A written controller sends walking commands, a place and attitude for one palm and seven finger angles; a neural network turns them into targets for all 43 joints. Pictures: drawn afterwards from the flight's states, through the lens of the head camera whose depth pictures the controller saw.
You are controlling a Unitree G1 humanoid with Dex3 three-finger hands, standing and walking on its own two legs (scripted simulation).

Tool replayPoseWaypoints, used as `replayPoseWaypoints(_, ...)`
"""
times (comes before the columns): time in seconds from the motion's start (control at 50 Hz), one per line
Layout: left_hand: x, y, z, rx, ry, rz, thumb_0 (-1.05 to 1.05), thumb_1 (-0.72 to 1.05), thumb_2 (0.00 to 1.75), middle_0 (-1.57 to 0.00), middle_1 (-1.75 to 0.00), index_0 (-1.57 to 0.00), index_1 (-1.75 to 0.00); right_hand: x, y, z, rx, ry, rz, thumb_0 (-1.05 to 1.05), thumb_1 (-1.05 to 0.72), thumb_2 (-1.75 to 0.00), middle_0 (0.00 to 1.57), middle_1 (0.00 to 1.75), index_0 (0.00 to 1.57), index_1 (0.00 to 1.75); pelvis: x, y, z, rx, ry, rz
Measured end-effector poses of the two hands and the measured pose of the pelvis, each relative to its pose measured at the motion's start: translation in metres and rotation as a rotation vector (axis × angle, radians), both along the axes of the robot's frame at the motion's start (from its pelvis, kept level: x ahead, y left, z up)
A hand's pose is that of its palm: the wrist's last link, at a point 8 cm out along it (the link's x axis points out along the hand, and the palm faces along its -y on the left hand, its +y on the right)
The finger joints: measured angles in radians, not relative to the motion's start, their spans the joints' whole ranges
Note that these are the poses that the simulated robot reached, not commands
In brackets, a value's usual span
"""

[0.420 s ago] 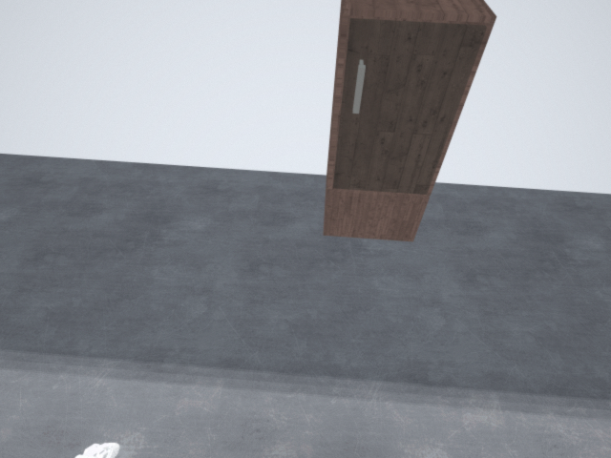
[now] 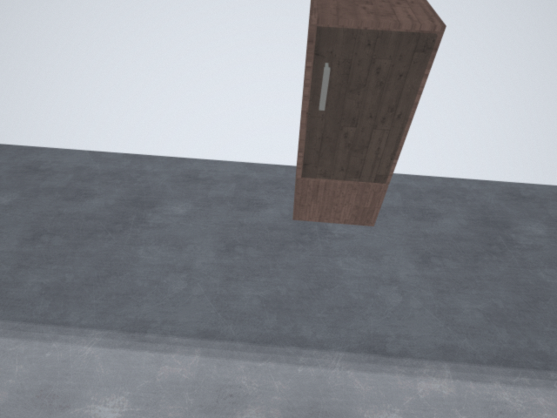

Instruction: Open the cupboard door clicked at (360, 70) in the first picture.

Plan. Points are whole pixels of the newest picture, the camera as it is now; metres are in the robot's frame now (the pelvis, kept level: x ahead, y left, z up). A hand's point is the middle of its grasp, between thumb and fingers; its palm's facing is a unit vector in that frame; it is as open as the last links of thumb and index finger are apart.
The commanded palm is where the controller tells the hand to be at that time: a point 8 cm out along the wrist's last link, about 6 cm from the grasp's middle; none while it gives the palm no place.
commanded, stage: stand and wait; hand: left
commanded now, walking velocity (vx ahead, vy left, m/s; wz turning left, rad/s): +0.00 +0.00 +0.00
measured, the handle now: (324, 86) +1.10 -0.09 -0.05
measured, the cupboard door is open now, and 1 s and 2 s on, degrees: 0 0 0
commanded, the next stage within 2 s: look at it before walking up in 0.40 s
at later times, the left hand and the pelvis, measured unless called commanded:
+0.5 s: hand out of the picture +0.06 +0.24 -0.15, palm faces -0.04 -0.94 -0.33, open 7.4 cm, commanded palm none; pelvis -0.01 -0.01 +0.00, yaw +0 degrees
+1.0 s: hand out of the picture +0.06 +0.24 -0.16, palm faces -0.05 -0.94 -0.33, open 7.4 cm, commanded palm none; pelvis -0.01 -0.01 +0.00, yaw +0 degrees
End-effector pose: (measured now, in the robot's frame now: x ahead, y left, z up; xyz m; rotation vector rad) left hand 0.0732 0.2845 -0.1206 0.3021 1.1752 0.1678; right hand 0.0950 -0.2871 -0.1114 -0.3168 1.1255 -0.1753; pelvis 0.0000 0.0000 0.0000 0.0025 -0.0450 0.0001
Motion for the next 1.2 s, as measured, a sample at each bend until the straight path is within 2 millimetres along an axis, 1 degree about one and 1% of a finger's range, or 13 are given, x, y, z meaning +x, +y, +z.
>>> replayPoseWaypoints(0.12, -0.014, 0.002, 0.0, 0.011, 0.036, 0.007, 0.01, 0.9, 0.89, -0.21, -0.3, -0.2, -0.3, -0.023, -0.009, -0.003, -0.008, 0.055, -0.022, 0.01, -0.9, -0.9, 0.21, 0.3, 0.2, 0.3, -0.005, -0.003, 0.001, 0.0, -0.001, -0.001)
replayPoseWaypoints(0.22, -0.021, 0.003, 0.001, 0.019, 0.052, 0.009, 0.01, 0.91, 0.89, -0.21, -0.3, -0.2, -0.3, -0.039, -0.013, -0.005, -0.008, 0.091, -0.036, 0.01, -0.9, -0.9, 0.2, 0.3, 0.2, 0.3, -0.008, -0.005, 0.002, 0.0, -0.001, -0.001)
replayPoseWaypoints(0.3, -0.022, 0.002, 0.002, 0.022, 0.053, 0.007, 0.01, 0.91, 0.89, -0.21, -0.3, -0.2, -0.3, -0.047, -0.014, -0.006, -0.005, 0.105, -0.043, 0.01, -0.9, -0.9, 0.2, 0.3, 0.2, 0.3, -0.011, -0.006, 0.002, 0.0, -0.001, -0.003)
replayPoseWaypoints(0.38, -0.021, 0.001, 0.003, 0.021, 0.046, 0.002, 0.01, 0.91, 0.89, -0.21, -0.3, -0.2, -0.3, -0.051, -0.014, -0.007, -0.001, 0.107, -0.046, 0.01, -0.9, -0.9, 0.2, 0.3, 0.2, 0.3, -0.012, -0.007, 0.003, 0.0, -0.002, -0.004)
replayPoseWaypoints(0.7, -0.015, -0.006, 0.003, 0.01, 0.027, -0.012, 0.01, 0.91, 0.89, -0.21, -0.3, -0.2, -0.3, -0.045, -0.013, -0.006, 0.007, 0.087, -0.041, 0.01, -0.9, -0.9, 0.2, 0.3, 0.2, 0.3, -0.014, -0.009, 0.003, 0.0, 0.004, -0.007)
replayPoseWaypoints(0.98, -0.016, -0.003, 0.001, 0.011, 0.053, -0.005, 0.01, 0.91, 0.89, -0.21, -0.3, -0.2, -0.3, -0.036, -0.014, -0.004, -0.002, 0.093, -0.036, 0.01, -0.9, -0.9, 0.2, 0.3, 0.2, 0.3, -0.008, -0.008, 0.004, -0.001, 0.011, -0.007)
replayPoseWaypoints(1.2, -0.008, -0.001, 0.002, 0.015, 0.051, -0.006, 0.01, 0.91, 0.89, -0.21, -0.3, -0.2, -0.3, -0.025, -0.012, -0.003, -0.004, 0.072, -0.036, 0.01, -0.9, -0.9, 0.2, 0.3, 0.2, 0.3, -0.004, -0.007, 0.004, 0.0, 0.012, -0.02)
